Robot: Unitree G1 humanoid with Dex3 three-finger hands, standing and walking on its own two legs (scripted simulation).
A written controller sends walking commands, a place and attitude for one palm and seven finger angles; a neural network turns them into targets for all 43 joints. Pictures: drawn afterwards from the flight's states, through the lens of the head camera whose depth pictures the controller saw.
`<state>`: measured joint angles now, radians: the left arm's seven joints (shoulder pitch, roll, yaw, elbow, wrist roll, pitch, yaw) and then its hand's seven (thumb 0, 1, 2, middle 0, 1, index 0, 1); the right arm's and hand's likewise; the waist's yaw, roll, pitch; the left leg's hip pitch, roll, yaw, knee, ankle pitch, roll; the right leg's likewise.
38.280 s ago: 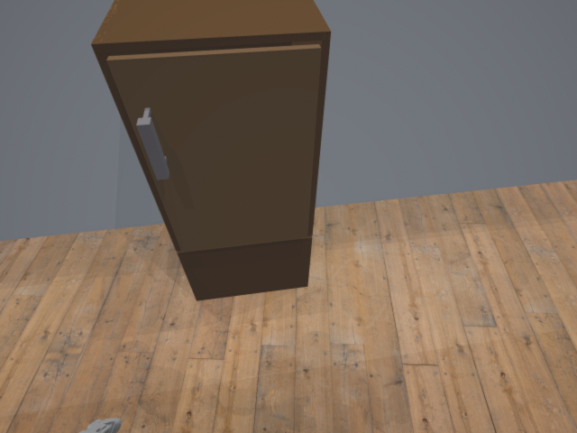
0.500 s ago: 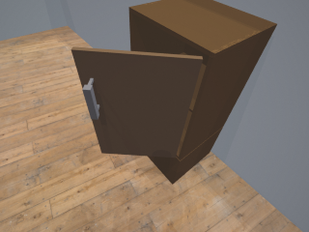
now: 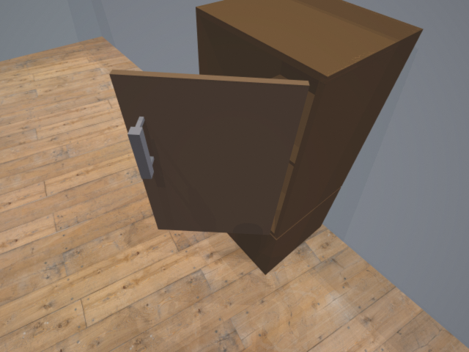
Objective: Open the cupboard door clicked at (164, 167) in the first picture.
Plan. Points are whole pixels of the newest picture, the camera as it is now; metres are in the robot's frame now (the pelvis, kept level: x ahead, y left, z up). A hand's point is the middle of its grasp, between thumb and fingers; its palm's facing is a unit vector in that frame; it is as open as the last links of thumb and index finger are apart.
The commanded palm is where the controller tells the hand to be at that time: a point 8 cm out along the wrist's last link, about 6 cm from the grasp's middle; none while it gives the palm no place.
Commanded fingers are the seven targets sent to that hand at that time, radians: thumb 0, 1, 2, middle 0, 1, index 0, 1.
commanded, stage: raise the hand with hooked fingers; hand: left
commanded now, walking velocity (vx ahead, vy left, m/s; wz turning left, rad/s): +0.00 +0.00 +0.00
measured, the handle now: (144, 148) +0.53 +0.25 +0.01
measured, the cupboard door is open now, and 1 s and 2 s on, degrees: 48 48 48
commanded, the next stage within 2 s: none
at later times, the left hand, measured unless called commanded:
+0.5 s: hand out of the picture +0.12 +0.20 -0.08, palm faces +0.12 -0.99 +0.01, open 8.7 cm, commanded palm +0.12 +0.25 -0.05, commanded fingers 0.00 0.36 0.67 -0.24 -0.64 -0.24 -0.64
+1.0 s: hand (93, 302) +0.19 +0.24 -0.01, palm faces +0.11 -0.99 -0.07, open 11.7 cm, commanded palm +0.16 +0.29 -0.01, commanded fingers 0.00 -0.22 0.42 -0.28 -1.02 -0.28 -1.02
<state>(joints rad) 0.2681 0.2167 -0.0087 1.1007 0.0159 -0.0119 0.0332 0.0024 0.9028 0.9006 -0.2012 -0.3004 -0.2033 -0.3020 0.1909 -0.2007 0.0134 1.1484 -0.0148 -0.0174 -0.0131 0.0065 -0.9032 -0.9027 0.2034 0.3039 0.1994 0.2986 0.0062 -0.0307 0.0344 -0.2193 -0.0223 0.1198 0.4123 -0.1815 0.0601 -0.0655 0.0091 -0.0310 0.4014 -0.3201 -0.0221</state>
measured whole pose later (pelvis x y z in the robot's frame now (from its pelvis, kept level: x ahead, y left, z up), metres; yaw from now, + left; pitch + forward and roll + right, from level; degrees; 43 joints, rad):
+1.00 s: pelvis -0.04 -0.01 -0.07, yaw +2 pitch +13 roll -2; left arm 0.26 0.31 0.34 0.17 -0.36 -0.41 -0.37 0.00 0.00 0.52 -0.26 -0.88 -0.27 -0.88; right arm 0.31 -0.27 0.00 0.61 0.03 -0.19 -0.06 0.02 -0.90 -0.90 0.21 0.30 0.20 0.30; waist -0.01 0.03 -0.12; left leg -0.85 0.03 0.05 1.00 -0.37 0.05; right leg -0.67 0.05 -0.09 0.98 -0.54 -0.04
